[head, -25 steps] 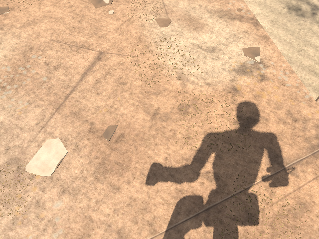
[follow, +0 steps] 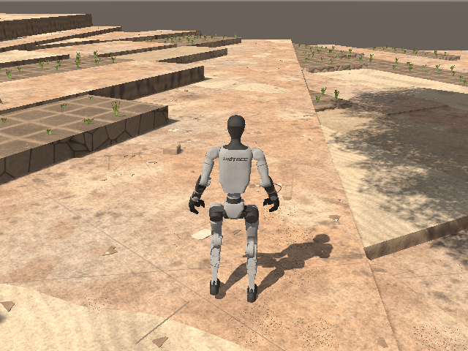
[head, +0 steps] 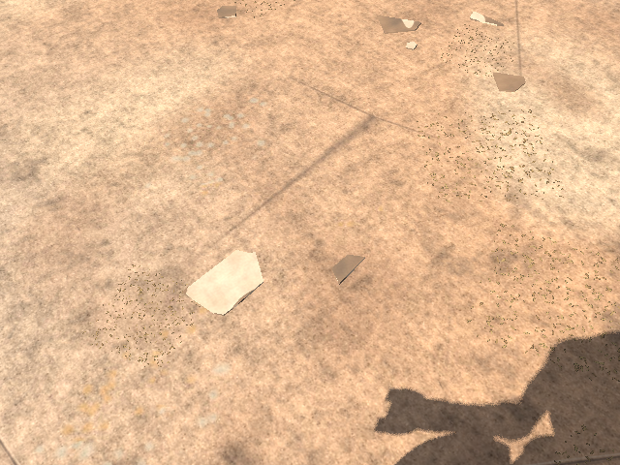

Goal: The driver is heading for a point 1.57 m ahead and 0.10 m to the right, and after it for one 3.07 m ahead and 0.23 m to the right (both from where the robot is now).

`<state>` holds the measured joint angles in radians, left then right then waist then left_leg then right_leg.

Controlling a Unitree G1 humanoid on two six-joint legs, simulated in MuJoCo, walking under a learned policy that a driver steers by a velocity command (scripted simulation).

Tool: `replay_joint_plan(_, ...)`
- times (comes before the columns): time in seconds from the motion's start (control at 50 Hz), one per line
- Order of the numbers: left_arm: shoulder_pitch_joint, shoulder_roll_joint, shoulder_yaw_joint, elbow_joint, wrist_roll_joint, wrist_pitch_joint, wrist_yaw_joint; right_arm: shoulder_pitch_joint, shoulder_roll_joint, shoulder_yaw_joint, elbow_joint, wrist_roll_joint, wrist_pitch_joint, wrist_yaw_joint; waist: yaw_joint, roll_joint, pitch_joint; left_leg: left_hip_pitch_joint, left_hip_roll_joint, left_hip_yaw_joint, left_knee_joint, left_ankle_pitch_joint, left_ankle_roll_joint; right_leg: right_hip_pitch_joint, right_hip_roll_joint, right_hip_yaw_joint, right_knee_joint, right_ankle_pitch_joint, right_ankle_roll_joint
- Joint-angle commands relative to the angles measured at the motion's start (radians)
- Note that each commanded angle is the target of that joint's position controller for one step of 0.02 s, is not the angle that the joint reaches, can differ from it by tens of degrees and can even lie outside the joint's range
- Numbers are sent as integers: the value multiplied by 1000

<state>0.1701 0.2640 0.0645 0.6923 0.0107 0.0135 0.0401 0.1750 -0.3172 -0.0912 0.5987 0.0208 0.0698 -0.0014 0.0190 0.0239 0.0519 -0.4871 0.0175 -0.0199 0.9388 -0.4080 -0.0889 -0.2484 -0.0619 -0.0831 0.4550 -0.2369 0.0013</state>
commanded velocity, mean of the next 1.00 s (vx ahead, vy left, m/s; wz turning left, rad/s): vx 0.27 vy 0.00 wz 0.19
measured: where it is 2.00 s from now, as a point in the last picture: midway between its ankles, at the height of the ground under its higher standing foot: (274, 302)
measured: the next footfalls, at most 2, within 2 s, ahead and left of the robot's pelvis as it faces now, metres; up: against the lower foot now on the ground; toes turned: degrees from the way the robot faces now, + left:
left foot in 0.12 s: +0.03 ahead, +0.14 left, +0.00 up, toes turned +6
right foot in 0.60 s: +0.14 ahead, -0.08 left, +0.00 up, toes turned +8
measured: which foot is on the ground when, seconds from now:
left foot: up 0.00-0.10, down 0.12-0.60, up 0.62-1.00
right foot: down 0.00-0.12, up 0.14-0.58, down 0.60-1.00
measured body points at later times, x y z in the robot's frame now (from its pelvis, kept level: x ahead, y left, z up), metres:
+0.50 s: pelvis +0.03 +0.04 +0.00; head +0.04 +0.04 +0.45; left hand +0.14 +0.33 -0.10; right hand +0.19 -0.21 -0.09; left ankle -0.01 +0.13 -0.74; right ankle +0.08 -0.10 -0.71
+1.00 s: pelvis +0.23 +0.05 -0.01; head +0.27 +0.04 +0.44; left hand +0.16 +0.32 -0.12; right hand +0.50 -0.13 -0.08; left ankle +0.39 +0.21 -0.71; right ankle +0.10 -0.09 -0.74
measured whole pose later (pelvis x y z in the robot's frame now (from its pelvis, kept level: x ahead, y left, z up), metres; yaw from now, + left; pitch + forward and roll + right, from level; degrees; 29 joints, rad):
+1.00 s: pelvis +0.23 +0.05 -0.01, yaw +9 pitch +2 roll -1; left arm 0.43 0.28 0.04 0.84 -0.02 -0.06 0.00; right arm 0.05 -0.26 -0.03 0.63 0.02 -0.08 0.05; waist 0.10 0.04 0.03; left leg -0.62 0.05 0.00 0.57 0.02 0.00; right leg 0.08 0.02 -0.02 0.21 -0.34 -0.02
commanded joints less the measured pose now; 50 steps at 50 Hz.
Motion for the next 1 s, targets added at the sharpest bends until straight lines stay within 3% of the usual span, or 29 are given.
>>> replay_joint_plan(0.02, -10, 220, 66, -54, -13, -7, -6, -64, -69, -12, -109, 2, -14, 12, 28, -227, -131, 29, 0, 62, -148, -6, 18, 160, -244, 142, -95, 405, -213)
replay_joint_plan(0.08, -31, 224, 69, -44, -39, -10, -14, -4, -73, -22, -94, 3, -7, 21, -15, -214, -131, 157, -23, 100, -386, 126, 74, 140, -246, 104, -17, 387, -166)
replay_joint_plan(0.1, -10, 200, 62, -30, -46, -13, -16, 37, -79, -29, -77, 0, -8, 17, -32, -181, -139, 270, -46, 95, -507, 218, 107, 84, -217, 71, 51, 332, -121)
replay_joint_plan(0.12, 43, 154, 49, -11, -28, -17, -22, 72, -129, -44, -75, -1, -12, 7, -30, -36, -168, 449, 24, -31, -563, 452, 149, -55, -156, -9, 206, 173, -40)
replay_joint_plan(0.14, 33, 70, 13, -59, 38, -21, -32, 79, -242, -60, -104, -15, -19, -11, -1, 311, -188, 612, 319, -399, -518, 933, 287, -361, -26, -66, 521, -423, 65)
replay_joint_plan(0.16, -61, 138, 33, -73, 15, -22, -21, 104, -203, -45, -103, -51, -43, 1, -92, 231, -247, 502, 401, -454, -547, 896, 450, -403, 17, 84, 685, -476, 81)
replay_joint_plan(0.18, -86, 173, 44, -67, -14, -15, -14, 76, -170, -31, -88, -55, -61, 6, -80, 147, -193, 456, 338, -358, -561, 810, 425, -403, -2, 114, 746, -412, 76)
replay_joint_plan(0.2, -74, 168, 46, -55, -18, -8, -10, 23, -141, -23, -75, -40, -70, 3, -49, 122, -156, 425, 274, -288, -564, 723, 369, -404, -10, 124, 726, -334, 71)
replay_joint_plan(0.22, -58, 165, 47, -34, -10, -2, -3, -14, -116, -13, -75, -26, -70, -2, -35, 98, -143, 409, 238, -250, -565, 683, 331, -393, -18, 131, 702, -274, 75)
replay_joint_plan(0.24, -37, 164, 48, -26, -4, 3, -2, -47, -110, -5, -72, -20, -69, -7, -14, 104, -135, 365, 215, -215, -569, 720, 322, -347, -8, 124, 699, -212, 84)
replay_joint_plan(0.26, -6, 155, 45, -14, -5, 1, -7, -36, -97, 1, -62, -21, -68, -13, -5, 108, -163, 359, 194, -197, -593, 618, 319, -311, 2, 108, 687, -154, 88)
replay_joint_plan(0.3, -4, 137, 36, -9, -18, -7, -23, 14, -92, 1, -40, -16, -71, -18, -32, 123, -157, 391, 177, -224, -671, 210, 318, -328, 2, 89, 585, -87, 81)
replay_joint_plan(0.34, -64, 128, 27, -27, -24, -21, -32, 38, -102, 0, -23, -18, -79, -20, -58, 145, -89, 390, 191, -285, -737, -25, 317, -348, 3, 94, 452, -70, 62)
replay_joint_plan(0.38, -93, 128, 24, -35, -24, -40, -38, 49, -120, -5, -10, -22, -90, -20, -68, 133, -52, 397, 211, -309, -758, -38, 320, -342, 0, 101, 345, -66, 43)
replay_joint_plan(0.5, -87, 116, 13, -31, -34, -83, -63, 86, -149, -11, 27, -3, -110, 2, -76, 98, -15, 326, 221, -313, -752, -71, 328, -218, 16, 71, 160, -81, -6)
replay_joint_plan(0.56, -12, 108, 11, -3, -34, -98, -70, 71, -139, -5, 38, 6, -105, 11, -20, 65, -29, 227, 191, -279, -691, -80, 300, -26, 46, 36, 37, 11, -39)
replay_joint_plan(0.58, 51, 115, 16, 21, -34, -100, -67, 71, -115, 4, 41, 1, -104, 12, 10, 54, -48, 175, 162, -259, -642, -75, 279, 79, 57, 35, 19, 13, -47)
replay_joint_plan(0.6, 141, 134, 23, 42, -36, -102, -60, 57, -70, 19, 39, -8, -108, 14, 51, 34, -75, 88, 123, -215, -542, -57, 242, 210, 12, 95, 6, -9, -67)
replay_joint_plan(0.62, 237, 207, 37, 53, -25, -106, -49, 22, 7, 42, 11, -21, -119, 17, 80, -131, -100, -77, 10, -77, -248, -31, 165, 344, -162, 348, -101, -146, -138)
replay_joint_plan(0.64, 301, 301, 64, 64, -15, -107, -59, 5, -30, 33, -40, -4, -137, 8, 91, -326, -106, -297, -65, -1, 37, -169, 121, 405, -336, 721, -241, -364, -287)
replay_joint_plan(0.66, 266, 223, 41, 52, -17, -114, -61, 8, -109, 10, -31, 9, -148, 5, 83, -209, -53, -385, -9, -68, 176, -155, 122, 379, -340, 748, -261, -471, -306)
replay_joint_plan(0.68, 224, 181, 26, 40, -19, -116, -59, 16, -117, 6, -19, 13, -152, 10, 58, -182, -11, -420, 23, -73, 215, -54, 130, 357, -296, 661, -262, -450, -273)
replay_joint_plan(0.74, 150, 147, 8, 23, -9, -111, -55, 4, -76, 9, -4, -10, -154, 19, 18, -125, 19, -359, 83, -54, 146, 143, 114, 248, -202, 445, -298, -147, -217)
replay_joint_plan(0.82, 168, 154, 7, 37, -15, -108, -44, -47, -25, 26, -12, -14, -149, 22, 25, -103, 12, -287, 76, 2, -33, 304, 65, 200, -136, 258, -326, 168, -207)
replay_joint_plan(0.88, 209, 174, 11, 61, -21, -99, -35, -143, 10, 43, -33, -10, -157, 31, 60, -107, 24, -192, 49, 32, -239, 429, 58, 169, -112, 176, -326, 242, -189)
replay_joint_plan(0.94, 257, 192, 16, 88, -31, -91, -35, -216, 3, 44, -52, 1, -163, 48, 78, -108, 49, -146, 31, 35, -350, 469, 73, 196, -149, 177, -322, 235, -190)
replay_joint_plan(1.0, 261, 204, 24, 106, -39, -79, -33, -228, -27, 35, -62, 3, -168, 61, 49, -114, 51, -124, 23, 20, -413, 411, 120, 288, -196, 182, -274, 341, -169)
Over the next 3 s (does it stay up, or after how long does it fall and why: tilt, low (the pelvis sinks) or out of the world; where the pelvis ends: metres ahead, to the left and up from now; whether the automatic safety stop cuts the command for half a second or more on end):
stays up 1.28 0.06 0.01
